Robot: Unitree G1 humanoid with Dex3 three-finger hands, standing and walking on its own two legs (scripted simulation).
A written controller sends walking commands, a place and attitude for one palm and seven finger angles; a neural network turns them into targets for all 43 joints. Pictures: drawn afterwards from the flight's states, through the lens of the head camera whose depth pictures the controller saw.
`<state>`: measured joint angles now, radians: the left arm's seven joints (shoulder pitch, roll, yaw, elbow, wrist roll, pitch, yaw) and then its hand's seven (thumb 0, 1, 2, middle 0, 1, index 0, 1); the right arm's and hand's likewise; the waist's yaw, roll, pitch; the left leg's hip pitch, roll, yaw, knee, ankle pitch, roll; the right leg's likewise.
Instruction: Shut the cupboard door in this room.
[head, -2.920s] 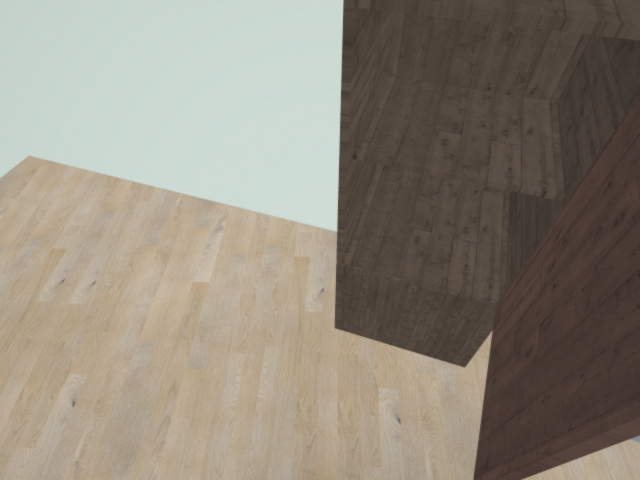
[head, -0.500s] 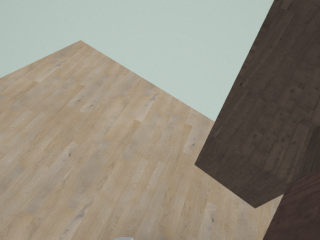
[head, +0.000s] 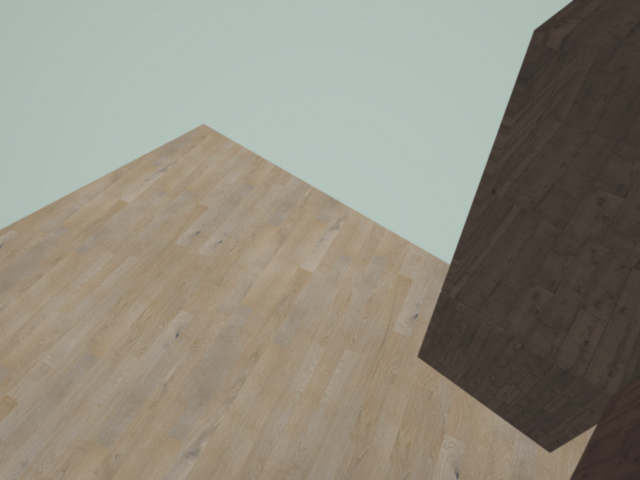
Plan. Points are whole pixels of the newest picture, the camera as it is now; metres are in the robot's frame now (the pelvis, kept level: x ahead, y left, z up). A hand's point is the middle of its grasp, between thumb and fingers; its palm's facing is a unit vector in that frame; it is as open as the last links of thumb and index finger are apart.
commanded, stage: stand and wait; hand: left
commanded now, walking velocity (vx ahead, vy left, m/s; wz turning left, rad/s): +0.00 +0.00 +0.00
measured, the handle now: out of the picture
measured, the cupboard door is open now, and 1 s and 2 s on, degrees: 87 87 87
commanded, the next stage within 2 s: turn or walk to find it in 0.40 s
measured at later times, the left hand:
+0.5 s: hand out of the picture -0.01 +0.20 -0.18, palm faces +0.04 -0.99 -0.17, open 7.4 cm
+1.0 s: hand out of the picture +0.07 +0.16 -0.15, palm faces -0.15 -0.95 -0.28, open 7.4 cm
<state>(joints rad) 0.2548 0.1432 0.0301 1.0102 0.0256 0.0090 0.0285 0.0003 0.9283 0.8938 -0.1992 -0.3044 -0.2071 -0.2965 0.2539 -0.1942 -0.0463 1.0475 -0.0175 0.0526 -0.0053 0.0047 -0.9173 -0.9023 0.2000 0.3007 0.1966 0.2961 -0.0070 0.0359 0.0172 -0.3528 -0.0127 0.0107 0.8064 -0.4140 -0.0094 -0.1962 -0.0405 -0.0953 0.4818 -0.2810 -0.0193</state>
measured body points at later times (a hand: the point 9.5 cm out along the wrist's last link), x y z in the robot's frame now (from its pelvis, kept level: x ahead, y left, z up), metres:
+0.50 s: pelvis +0.01 +0.04 +0.00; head +0.02 +0.04 +0.45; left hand -0.01 +0.26 -0.16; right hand +0.03 -0.19 -0.15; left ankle -0.02 +0.13 -0.74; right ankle -0.01 -0.11 -0.74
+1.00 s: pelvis -0.01 -0.03 +0.00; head +0.03 -0.07 +0.45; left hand +0.08 +0.21 -0.13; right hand +0.00 -0.28 -0.17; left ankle -0.02 +0.14 -0.65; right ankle -0.02 -0.08 -0.74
